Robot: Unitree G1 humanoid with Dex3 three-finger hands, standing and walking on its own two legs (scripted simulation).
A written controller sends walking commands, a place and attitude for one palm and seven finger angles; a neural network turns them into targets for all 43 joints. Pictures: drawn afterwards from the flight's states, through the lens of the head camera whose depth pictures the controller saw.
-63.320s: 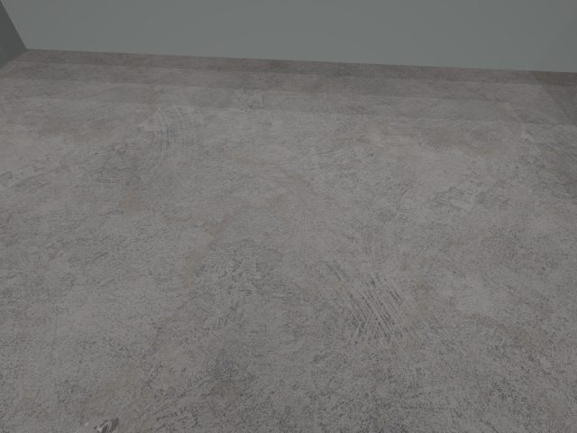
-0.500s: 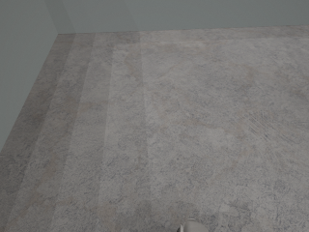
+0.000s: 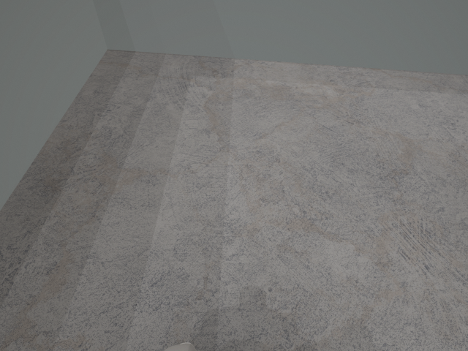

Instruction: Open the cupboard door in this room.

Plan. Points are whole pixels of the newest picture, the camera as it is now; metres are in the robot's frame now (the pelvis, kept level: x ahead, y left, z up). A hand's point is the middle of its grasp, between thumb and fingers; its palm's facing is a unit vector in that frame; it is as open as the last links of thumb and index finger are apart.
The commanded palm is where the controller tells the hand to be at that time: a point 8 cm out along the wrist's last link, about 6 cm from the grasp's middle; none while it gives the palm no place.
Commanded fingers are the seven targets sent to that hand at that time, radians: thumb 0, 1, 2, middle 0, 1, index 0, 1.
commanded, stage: turn to face it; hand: left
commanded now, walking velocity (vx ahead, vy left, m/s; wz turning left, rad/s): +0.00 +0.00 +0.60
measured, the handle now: out of the picture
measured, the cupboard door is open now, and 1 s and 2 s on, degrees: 49 49 49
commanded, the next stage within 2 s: none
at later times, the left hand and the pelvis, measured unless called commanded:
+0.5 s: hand out of the picture +0.09 +0.15 -0.13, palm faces +0.30 -0.91 -0.28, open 7.4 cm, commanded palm none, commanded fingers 0.00 0.90 0.90 -0.20 -0.30 -0.20 -0.30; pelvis +0.06 -0.07 +0.02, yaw +18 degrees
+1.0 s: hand out of the picture +0.05 +0.16 -0.14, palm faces +0.58 -0.76 -0.28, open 7.4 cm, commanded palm none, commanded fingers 0.00 0.90 0.90 -0.20 -0.30 -0.20 -0.30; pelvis +0.10 -0.08 +0.01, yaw +36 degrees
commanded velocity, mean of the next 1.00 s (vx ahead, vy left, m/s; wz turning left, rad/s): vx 0.00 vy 0.00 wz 0.60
